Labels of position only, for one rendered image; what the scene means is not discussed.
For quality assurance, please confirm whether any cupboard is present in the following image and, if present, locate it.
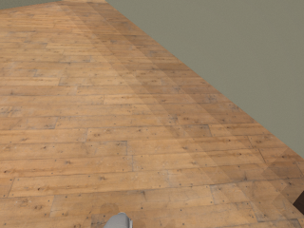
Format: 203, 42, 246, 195
293, 191, 304, 215

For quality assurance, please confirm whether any robot left thigh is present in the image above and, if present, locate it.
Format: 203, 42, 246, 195
104, 214, 133, 228

